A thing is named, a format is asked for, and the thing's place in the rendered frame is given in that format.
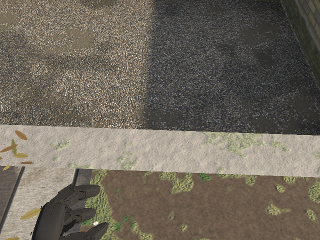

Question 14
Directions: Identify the robot left hand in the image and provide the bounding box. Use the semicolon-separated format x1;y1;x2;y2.
30;183;109;240

